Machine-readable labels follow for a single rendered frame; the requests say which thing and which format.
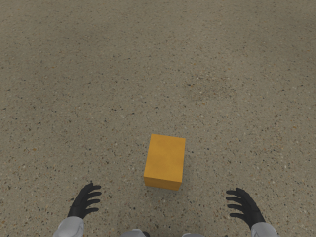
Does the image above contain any left robot forearm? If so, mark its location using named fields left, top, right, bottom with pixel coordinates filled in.
left=52, top=216, right=84, bottom=237

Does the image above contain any right robot forearm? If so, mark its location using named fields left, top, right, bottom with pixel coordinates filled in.
left=251, top=222, right=280, bottom=237

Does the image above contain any right robot hand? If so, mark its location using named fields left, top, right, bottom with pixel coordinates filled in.
left=226, top=188, right=266, bottom=230

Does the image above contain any left robot hand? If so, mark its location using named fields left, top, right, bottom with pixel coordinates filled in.
left=67, top=183, right=101, bottom=219

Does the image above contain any carton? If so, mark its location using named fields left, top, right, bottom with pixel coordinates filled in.
left=143, top=134, right=186, bottom=191

